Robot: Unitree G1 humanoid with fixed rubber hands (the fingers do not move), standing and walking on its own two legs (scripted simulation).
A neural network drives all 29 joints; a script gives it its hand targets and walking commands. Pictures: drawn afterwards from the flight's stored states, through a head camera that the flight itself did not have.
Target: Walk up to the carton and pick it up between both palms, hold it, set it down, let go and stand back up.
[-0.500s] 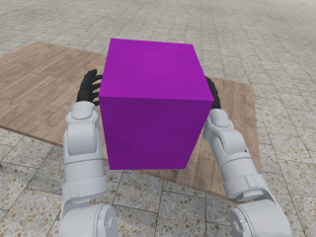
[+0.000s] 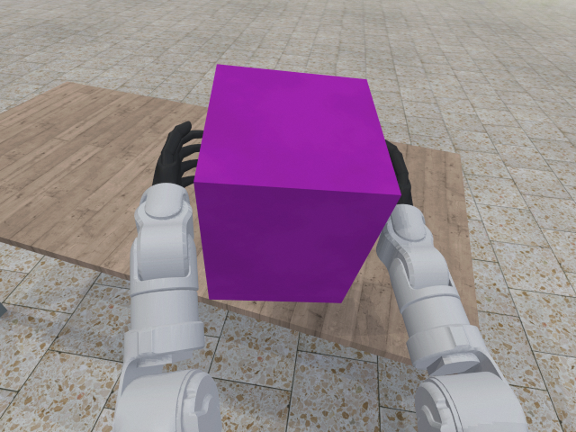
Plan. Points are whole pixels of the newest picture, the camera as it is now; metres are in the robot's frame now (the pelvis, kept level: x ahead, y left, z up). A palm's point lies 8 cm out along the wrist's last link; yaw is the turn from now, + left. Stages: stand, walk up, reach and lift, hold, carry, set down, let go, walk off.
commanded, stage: set down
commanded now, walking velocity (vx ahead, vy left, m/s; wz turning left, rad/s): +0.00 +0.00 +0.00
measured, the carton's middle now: (284, 194) +0.39 -0.02 +0.16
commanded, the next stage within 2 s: none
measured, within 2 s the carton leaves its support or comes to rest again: neither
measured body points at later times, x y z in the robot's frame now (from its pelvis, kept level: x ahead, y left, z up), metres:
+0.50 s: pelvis +0.02 +0.00 +0.00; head +0.02 +0.03 +0.45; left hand +0.42 +0.11 +0.15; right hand +0.38 -0.18 +0.14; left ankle +0.00 +0.12 -0.75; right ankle +0.04 -0.12 -0.75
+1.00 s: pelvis +0.02 +0.00 +0.00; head +0.00 +0.03 +0.45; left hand +0.42 +0.10 +0.14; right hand +0.38 -0.19 +0.13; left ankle +0.00 +0.12 -0.75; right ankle +0.04 -0.12 -0.75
